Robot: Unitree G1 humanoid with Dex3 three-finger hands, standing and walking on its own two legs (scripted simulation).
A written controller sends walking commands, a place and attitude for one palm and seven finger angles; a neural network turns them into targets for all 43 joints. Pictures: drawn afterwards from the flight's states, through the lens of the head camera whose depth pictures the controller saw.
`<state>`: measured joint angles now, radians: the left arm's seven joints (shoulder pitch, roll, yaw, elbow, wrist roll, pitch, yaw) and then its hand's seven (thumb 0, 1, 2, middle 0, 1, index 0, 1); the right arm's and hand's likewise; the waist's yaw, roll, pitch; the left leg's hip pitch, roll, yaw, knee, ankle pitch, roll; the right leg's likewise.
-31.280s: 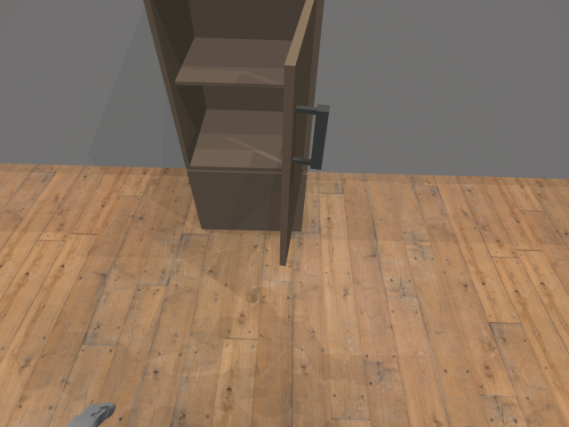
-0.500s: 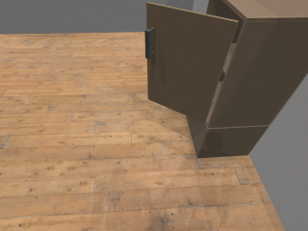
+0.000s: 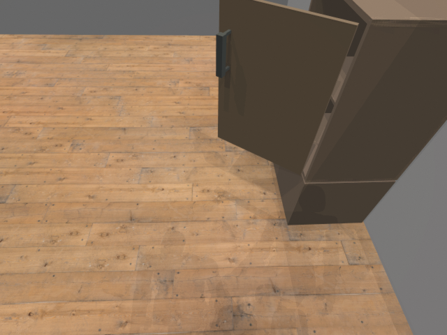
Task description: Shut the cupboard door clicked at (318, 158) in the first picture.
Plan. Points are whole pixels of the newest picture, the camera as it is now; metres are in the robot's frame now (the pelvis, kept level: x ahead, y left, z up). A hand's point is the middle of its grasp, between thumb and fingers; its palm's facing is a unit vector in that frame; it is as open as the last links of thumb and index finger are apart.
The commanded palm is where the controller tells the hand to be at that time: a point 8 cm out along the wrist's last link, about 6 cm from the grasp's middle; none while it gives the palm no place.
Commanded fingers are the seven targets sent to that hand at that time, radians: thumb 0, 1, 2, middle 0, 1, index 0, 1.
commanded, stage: walk to a spot facing it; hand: left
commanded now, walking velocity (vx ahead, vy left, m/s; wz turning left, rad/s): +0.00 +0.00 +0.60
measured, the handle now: (224, 53) +0.95 +0.03 +0.04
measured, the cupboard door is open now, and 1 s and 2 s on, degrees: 54 54 54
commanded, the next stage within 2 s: turn to face it in 1.86 s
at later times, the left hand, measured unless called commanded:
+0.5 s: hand out of the picture +0.05 +0.26 -0.17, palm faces +0.29 -0.93 -0.23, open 7.4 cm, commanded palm none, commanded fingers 0.00 0.90 0.90 -0.20 -0.30 -0.20 -0.30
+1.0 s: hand out of the picture -0.05 +0.17 -0.17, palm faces +0.58 -0.77 -0.26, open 7.4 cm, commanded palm none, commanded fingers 0.00 0.90 0.90 -0.20 -0.30 -0.20 -0.30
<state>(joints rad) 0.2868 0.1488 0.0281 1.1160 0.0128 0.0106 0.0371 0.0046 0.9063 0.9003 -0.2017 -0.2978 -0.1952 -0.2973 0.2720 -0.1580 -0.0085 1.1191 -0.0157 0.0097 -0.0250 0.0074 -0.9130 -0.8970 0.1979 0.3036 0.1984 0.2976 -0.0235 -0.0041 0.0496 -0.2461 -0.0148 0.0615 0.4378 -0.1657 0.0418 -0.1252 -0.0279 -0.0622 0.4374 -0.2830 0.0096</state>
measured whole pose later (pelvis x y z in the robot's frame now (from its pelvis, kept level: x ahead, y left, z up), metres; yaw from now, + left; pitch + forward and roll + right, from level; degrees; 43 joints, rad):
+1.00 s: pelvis +0.02 -0.02 +0.00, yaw +38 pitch +1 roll +1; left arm 0.25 0.20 0.05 0.89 0.02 0.01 0.03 0.01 0.90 0.90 -0.20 -0.30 -0.20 -0.30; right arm 0.18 -0.26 -0.08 0.92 -0.02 0.08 0.03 0.01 -0.91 -0.90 0.20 0.30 0.20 0.30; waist -0.03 -0.01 0.12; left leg -0.47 0.00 0.01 0.96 -0.43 -0.06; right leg -0.17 -0.11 -0.12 0.50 -0.35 0.03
